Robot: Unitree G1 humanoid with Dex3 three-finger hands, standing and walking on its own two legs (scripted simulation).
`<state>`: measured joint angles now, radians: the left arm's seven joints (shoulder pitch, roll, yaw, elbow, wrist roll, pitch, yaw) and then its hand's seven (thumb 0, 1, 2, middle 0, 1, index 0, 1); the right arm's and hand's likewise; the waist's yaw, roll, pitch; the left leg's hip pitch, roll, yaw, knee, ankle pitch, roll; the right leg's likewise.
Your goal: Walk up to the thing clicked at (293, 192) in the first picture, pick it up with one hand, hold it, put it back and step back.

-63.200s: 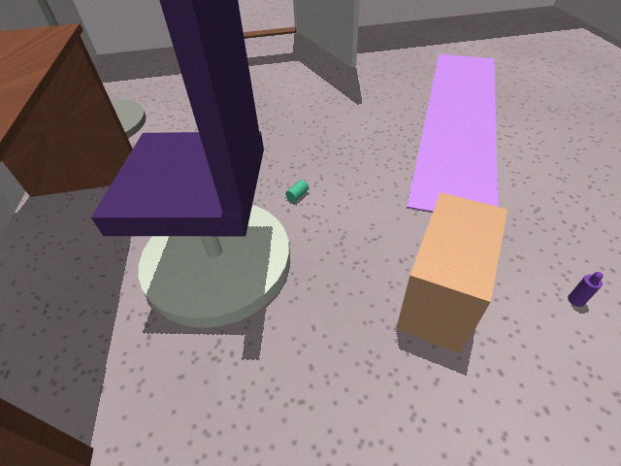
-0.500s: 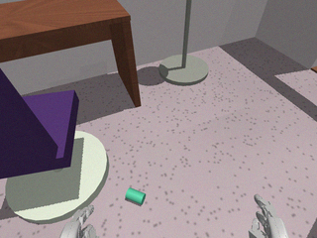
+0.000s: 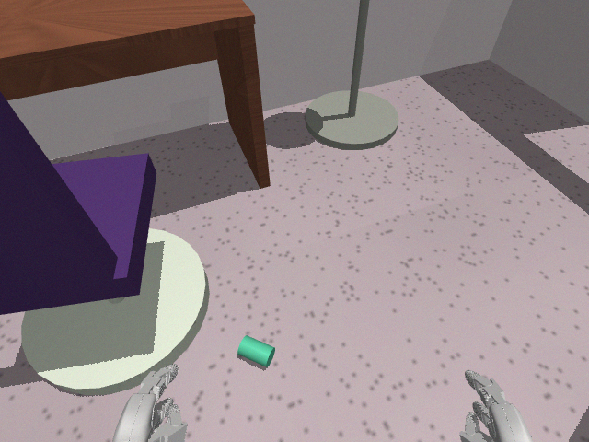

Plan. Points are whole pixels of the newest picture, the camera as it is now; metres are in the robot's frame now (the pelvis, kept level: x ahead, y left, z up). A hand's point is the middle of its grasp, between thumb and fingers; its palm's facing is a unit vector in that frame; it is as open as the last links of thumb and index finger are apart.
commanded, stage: stand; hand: left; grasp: from above
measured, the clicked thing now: (256, 351) +0.51 +0.18 -0.69
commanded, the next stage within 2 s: none
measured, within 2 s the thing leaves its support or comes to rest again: neither
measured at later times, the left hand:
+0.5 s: hand out of the picture +0.05 +0.24 -0.11, palm faces +0.03 -0.95 -0.32, open 7.4 cm
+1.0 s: hand out of the picture +0.02 +0.24 -0.10, palm faces +0.00 -0.94 -0.34, open 7.4 cm
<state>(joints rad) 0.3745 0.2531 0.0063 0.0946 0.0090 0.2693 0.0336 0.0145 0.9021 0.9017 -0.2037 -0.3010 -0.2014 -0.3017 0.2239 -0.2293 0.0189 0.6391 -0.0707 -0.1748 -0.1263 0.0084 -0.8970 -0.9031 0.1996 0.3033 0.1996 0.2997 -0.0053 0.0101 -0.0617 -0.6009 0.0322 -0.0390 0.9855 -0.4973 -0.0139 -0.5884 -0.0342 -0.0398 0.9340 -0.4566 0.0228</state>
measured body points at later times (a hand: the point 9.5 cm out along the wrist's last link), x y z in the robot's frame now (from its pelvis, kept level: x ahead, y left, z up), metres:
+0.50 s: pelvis -0.01 +0.01 +0.05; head +0.00 +0.02 +0.50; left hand +0.05 +0.29 -0.09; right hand +0.07 -0.27 -0.08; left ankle +0.00 +0.13 -0.68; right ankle +0.01 -0.14 -0.68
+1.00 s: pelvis -0.02 -0.01 +0.06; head -0.02 -0.01 +0.51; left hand +0.02 +0.29 -0.08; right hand +0.03 -0.30 -0.08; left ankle +0.00 +0.13 -0.68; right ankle +0.01 -0.14 -0.68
